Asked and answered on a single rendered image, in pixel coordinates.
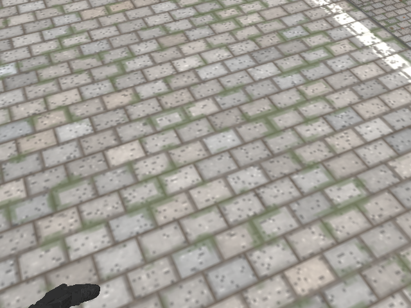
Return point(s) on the robot left hand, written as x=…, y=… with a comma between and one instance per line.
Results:
x=65, y=296

